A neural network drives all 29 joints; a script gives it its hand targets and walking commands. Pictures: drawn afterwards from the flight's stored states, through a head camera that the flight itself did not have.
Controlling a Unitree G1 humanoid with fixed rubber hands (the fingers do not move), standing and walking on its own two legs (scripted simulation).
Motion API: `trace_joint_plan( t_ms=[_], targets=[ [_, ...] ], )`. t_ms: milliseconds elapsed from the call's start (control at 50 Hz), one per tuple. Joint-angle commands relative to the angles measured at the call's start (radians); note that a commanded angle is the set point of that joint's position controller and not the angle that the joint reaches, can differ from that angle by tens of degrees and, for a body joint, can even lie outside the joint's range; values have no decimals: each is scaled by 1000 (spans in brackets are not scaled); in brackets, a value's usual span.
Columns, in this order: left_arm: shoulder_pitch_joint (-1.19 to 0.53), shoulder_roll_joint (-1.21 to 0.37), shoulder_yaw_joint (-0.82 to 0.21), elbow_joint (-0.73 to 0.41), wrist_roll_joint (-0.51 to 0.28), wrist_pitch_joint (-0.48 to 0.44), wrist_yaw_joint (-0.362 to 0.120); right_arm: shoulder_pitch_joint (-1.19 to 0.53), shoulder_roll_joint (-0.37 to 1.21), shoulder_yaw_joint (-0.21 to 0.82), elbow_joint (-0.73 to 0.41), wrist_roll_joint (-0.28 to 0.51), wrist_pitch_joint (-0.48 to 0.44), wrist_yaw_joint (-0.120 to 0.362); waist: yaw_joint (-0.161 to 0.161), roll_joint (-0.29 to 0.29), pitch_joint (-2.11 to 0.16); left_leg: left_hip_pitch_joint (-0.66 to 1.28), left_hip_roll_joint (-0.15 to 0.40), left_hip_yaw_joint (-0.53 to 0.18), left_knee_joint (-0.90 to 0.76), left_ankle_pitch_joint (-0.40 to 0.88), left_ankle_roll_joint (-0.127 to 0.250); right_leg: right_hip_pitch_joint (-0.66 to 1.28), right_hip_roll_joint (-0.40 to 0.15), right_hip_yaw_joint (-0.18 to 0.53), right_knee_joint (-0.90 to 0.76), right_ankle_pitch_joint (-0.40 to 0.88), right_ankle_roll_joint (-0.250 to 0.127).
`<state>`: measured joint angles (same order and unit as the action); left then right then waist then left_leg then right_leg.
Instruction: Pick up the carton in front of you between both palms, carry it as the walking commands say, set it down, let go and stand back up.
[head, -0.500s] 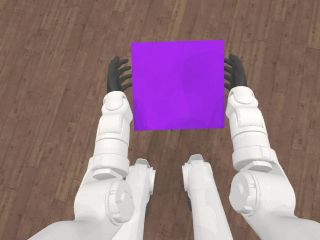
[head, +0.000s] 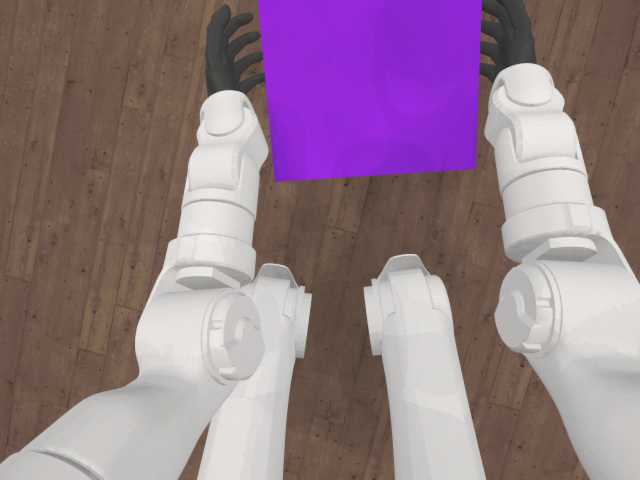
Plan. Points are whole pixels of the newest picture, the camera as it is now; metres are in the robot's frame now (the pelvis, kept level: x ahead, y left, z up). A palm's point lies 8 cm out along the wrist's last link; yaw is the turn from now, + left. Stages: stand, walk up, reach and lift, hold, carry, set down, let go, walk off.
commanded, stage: set down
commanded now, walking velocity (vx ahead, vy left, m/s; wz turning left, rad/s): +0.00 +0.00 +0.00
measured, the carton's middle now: (360, 88) +0.53 -0.07 -0.22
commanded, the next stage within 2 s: none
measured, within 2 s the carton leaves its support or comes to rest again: rests again in 0.92 s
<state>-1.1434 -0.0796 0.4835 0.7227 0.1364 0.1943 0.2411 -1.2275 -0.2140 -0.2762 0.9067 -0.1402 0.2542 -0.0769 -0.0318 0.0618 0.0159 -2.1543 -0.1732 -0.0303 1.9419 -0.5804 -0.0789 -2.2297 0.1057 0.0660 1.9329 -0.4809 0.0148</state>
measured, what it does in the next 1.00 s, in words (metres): lowers itself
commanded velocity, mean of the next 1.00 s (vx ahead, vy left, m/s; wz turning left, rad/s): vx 0.00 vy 0.00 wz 0.00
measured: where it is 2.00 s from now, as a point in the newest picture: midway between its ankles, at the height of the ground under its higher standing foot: (339, 348)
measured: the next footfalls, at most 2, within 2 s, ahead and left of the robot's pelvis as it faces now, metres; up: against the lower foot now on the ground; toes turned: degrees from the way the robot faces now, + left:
none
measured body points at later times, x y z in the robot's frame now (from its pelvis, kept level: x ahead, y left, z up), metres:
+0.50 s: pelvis +0.00 +0.00 -0.05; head +0.34 -0.05 +0.23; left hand +0.53 +0.08 -0.20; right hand +0.53 -0.23 -0.21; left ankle +0.10 +0.12 -0.40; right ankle +0.12 -0.11 -0.40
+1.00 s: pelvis +0.01 +0.00 -0.06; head +0.36 -0.05 +0.21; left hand +0.55 +0.08 -0.22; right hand +0.54 -0.23 -0.23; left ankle +0.10 +0.12 -0.40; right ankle +0.12 -0.11 -0.40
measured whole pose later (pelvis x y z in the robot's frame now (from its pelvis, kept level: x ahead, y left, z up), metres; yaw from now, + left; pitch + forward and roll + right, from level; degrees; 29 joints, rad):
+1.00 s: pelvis +0.01 +0.00 -0.06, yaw +2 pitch +40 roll +3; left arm -1.33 0.02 0.50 0.90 0.14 0.14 0.13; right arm -1.42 -0.31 -0.35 1.08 -0.17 0.18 0.07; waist -0.07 0.08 0.24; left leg -2.23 -0.20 -0.01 2.16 -0.63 -0.08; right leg -2.29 0.03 0.03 2.16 -0.56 -0.01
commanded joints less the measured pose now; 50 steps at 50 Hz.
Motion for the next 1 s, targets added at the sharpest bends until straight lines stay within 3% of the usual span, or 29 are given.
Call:
trace_joint_plan(
  t_ms=[0, 140, 220, 300, 560, 980],
  targets=[
    [-650, -798, -483, 33, -99, -8, -254, -582, 845, 368, -86, 127, -62, 264, -43, -112, -1115, 361, -40, 113, -97, 194, 29, 793, 8, -83, -125, 284, 7],
    [-728, -756, -505, 35, -149, -23, -244, -661, 784, 395, -67, 184, -81, 267, -59, -106, -1100, 360, -37, 120, 0, 228, 29, 766, -7, -84, -31, 329, 1],
    [-763, -768, -554, -3, -175, -32, -237, -704, 770, 413, -108, 232, -98, 277, -86, -48, -1106, 391, -40, 123, 44, 296, 22, 733, -2, -73, 5, 393, -10],
    [-733, -794, -595, 4, -195, -38, -240, -654, 774, 411, -87, 247, -106, 277, -91, -6, -1073, 362, -44, 121, 61, 315, 17, 750, -2, -62, 28, 435, -15],
    [-721, -718, -438, 147, -117, -21, -270, -627, 691, 250, 84, 136, -86, 325, -109, 27, -769, 255, -39, 102, 48, 169, 35, 484, -24, -76, 37, 218, -48],
    [-539, -569, -285, 280, -20, -16, -311, -460, 562, 129, 213, 8, -66, 345, -94, 10, -556, 118, -34, 99, 67, 169, 37, 432, -34, -35, 47, 258, -62]
  ],
)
